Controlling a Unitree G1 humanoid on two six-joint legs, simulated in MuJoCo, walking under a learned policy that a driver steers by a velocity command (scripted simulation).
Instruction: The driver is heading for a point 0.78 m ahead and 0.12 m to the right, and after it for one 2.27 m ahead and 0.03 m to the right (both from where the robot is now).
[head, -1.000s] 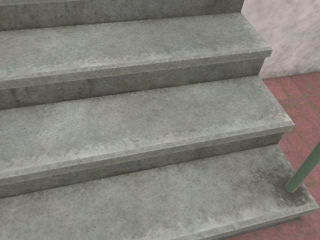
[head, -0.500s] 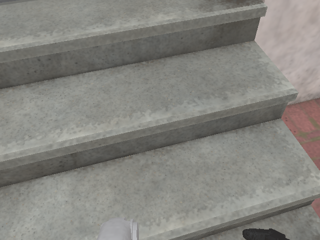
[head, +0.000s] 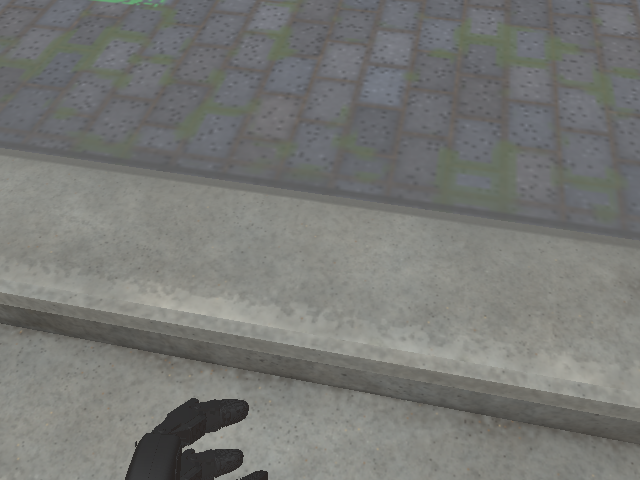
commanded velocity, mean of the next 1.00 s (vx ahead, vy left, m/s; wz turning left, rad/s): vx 0.81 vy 0.00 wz -0.20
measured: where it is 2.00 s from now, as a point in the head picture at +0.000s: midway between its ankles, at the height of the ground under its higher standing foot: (405, 145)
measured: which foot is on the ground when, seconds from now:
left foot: up 0.00-0.28, down 0.30-0.66, up 0.68-1.00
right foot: down 0.00-0.28, up 0.30-0.66, down 0.68-1.00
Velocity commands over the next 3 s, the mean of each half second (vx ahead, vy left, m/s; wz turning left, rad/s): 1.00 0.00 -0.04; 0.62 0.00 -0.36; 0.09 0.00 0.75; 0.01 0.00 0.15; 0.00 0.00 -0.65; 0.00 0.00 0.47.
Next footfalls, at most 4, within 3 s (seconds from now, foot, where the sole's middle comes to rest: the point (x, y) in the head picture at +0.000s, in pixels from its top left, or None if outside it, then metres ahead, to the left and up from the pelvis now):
0.30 left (298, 466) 0.42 0.09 -0.52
0.68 right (417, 239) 0.77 -0.11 -0.35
1.06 left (378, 116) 1.11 -0.06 -0.35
1.44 right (459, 108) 1.14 -0.23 -0.35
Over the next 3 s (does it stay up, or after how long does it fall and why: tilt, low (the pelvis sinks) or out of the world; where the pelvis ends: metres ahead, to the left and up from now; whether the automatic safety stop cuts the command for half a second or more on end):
stays up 1.04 -0.14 0.43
